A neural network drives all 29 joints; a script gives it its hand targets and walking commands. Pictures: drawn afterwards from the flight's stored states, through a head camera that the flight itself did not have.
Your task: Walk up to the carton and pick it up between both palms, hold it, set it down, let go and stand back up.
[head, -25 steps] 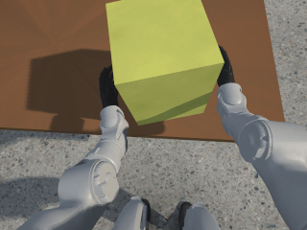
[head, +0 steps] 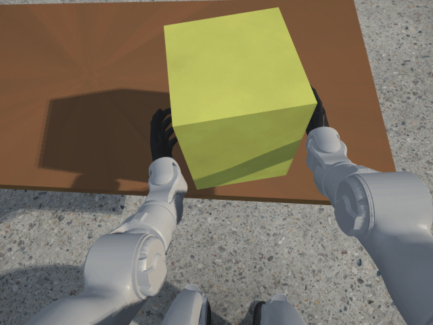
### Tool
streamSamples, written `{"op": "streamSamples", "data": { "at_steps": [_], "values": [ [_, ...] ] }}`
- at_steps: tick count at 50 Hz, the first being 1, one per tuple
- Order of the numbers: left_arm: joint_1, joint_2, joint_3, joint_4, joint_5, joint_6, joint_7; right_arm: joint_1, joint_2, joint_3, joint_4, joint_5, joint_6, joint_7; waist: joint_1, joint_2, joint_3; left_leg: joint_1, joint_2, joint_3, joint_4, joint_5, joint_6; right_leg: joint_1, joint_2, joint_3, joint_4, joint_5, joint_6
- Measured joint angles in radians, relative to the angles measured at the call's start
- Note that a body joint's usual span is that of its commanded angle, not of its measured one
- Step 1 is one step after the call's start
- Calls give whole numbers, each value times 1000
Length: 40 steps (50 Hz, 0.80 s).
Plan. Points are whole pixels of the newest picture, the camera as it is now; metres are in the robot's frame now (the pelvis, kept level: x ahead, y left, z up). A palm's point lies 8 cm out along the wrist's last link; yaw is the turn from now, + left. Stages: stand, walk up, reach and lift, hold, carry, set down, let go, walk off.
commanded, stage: reach and lift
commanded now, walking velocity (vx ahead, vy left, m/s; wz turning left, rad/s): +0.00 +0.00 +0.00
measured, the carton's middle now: (232, 109) +0.51 +0.04 +0.02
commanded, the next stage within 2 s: none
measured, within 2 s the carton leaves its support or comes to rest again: leaves its support in 0.22 s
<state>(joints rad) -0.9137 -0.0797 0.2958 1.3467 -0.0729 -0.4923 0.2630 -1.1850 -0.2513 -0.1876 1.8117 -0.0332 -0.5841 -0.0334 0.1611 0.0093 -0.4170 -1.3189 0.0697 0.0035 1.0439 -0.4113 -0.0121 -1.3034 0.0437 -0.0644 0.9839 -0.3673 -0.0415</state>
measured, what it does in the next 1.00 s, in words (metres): rises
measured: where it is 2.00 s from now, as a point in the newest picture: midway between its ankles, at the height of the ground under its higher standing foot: outside the picture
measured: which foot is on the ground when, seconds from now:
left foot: down 0.00-1.00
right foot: down 0.00-1.00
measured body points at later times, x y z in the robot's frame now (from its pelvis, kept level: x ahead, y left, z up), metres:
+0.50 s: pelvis -0.02 -0.01 +0.03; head +0.02 -0.01 +0.47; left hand +0.40 +0.16 +0.10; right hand +0.46 -0.12 +0.12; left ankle +0.01 +0.13 -0.65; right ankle +0.02 -0.10 -0.65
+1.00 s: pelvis -0.01 -0.03 +0.09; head +0.05 +0.00 +0.54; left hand +0.40 +0.20 +0.16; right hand +0.43 -0.09 +0.14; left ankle +0.01 +0.13 -0.65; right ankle +0.02 -0.10 -0.65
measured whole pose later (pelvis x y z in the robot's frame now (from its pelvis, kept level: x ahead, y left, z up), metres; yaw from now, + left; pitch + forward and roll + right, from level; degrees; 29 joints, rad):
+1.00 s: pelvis -0.01 -0.03 +0.09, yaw +6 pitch +12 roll +0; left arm -0.90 -0.02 0.54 1.05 0.32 -0.05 0.11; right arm -0.81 0.09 -0.62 1.02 -0.38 -0.07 -0.04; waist 0.06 -0.06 -0.10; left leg -0.48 0.03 -0.06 0.40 -0.13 -0.06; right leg -0.48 0.04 -0.09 0.42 -0.16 -0.07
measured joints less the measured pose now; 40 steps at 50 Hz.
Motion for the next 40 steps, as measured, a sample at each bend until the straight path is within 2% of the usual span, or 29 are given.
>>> {"op": "streamSamples", "data": {
  "at_steps": [5,10,16,19,27,33,36,38,40],
  "values": [
    [5,15,-43,13,-39,42,38,26,29,61,-54,44,96,-14,-12,4,-17,5,-2,-8,11,-1,-1,8,2,-2,7,0,1],
    [15,34,-103,19,-80,99,48,62,50,107,-139,76,213,-31,-25,18,-19,32,-9,-23,21,-4,-4,41,-1,-11,16,-8,0],
    [75,47,-201,-53,-153,176,73,135,77,164,-289,133,345,-61,-44,40,-24,94,-16,-59,19,-6,-15,116,7,-25,-2,-8,-4],
    [80,50,-209,-85,-149,216,78,167,78,161,-356,143,394,-64,-56,33,-13,150,-18,-70,2,0,-21,172,11,-26,-19,-2,-8],
    [-42,60,-107,-73,-32,340,64,132,67,27,-402,93,494,-67,-60,-22,53,355,-20,-57,-124,59,-35,356,15,-4,-113,46,-21],
    [-178,86,87,-74,144,453,15,71,72,-176,-418,-44,554,-29,-44,-66,140,536,-28,-29,-270,125,-38,507,9,25,-209,92,-28],
    [-219,116,174,-74,226,490,-31,75,104,-263,-465,-125,579,-5,-42,-84,186,624,-33,-20,-358,158,-15,584,6,34,-276,120,-31],
    [-221,140,203,-80,263,503,-64,90,138,-314,-495,-181,584,5,-48,-89,209,677,-37,-19,-418,182,1,633,3,33,-325,138,-34],
    [-204,152,211,-101,290,507,-94,115,175,-361,-527,-237,577,11,-59,-87,236,727,-38,-28,-477,210,-6,686,0,22,-377,156,-38]
  ]
}}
